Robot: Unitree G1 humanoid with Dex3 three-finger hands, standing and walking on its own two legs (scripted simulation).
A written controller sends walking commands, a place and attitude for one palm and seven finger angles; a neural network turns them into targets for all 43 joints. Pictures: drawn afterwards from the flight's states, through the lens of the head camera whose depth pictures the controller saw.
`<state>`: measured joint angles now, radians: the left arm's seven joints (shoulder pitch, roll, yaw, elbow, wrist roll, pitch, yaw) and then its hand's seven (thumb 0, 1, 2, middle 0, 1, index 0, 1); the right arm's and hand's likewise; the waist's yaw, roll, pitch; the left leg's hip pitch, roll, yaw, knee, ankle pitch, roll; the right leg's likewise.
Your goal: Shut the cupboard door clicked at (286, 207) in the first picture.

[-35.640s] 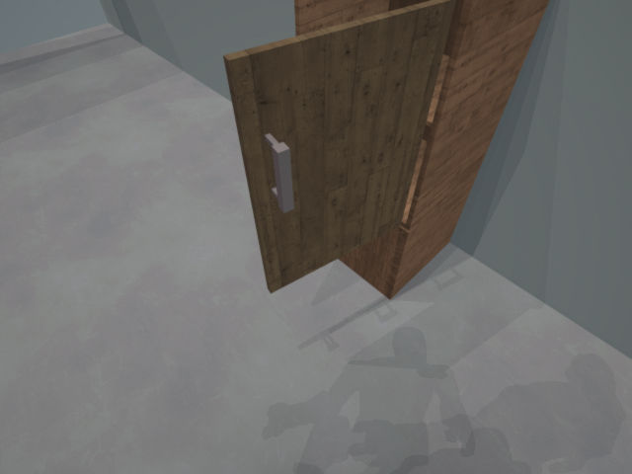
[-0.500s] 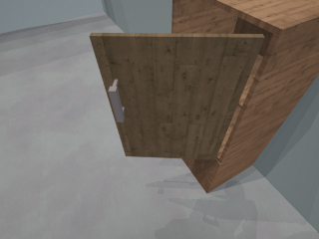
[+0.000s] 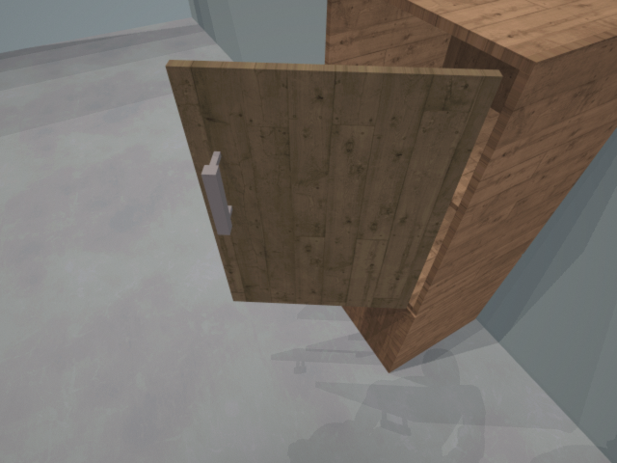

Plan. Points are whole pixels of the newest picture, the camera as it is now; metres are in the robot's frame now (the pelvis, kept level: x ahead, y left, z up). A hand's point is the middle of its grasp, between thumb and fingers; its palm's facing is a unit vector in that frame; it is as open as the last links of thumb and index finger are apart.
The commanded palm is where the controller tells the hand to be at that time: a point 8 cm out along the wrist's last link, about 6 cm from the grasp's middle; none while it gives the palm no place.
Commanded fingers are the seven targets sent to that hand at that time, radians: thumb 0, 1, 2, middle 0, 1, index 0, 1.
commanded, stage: shuffle to correct the standing spot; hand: left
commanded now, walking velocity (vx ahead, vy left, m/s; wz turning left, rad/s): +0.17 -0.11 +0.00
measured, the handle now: (220, 194) +0.50 +0.18 +0.05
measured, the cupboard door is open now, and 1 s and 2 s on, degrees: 58 58 58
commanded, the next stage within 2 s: come to a stop and stand still in 0.08 s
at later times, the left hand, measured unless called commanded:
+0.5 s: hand out of the picture +0.06 +0.17 -0.17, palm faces +0.06 -0.98 -0.21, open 7.4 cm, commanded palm none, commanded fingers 0.00 0.90 0.90 -0.20 -0.30 -0.20 -0.30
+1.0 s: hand out of the picture +0.10 +0.24 -0.16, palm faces +0.04 -0.96 -0.26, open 7.4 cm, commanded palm none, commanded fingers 0.00 0.90 0.90 -0.20 -0.30 -0.20 -0.30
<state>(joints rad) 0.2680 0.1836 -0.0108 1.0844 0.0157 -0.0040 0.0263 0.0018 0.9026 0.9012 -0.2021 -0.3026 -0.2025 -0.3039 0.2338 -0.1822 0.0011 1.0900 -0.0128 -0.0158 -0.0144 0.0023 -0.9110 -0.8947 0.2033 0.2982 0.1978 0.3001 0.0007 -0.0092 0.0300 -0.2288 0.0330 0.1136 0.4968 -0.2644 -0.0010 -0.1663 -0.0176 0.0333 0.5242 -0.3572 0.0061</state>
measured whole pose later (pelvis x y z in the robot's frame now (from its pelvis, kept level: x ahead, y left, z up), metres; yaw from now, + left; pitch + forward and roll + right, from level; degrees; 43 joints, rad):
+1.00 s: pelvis +0.02 +0.04 -0.01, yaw +0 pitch -3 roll +0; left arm 0.24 0.22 0.01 0.89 0.02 0.02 0.03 0.00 0.90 0.90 -0.20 -0.30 -0.20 -0.30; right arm 0.25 -0.19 0.01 0.90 -0.02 0.00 0.00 0.00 -0.91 -0.89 0.20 0.30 0.20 0.30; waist 0.01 0.01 0.01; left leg -0.30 -0.07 0.12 0.61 -0.27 0.12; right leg -0.30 -0.04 0.04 0.64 -0.34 -0.02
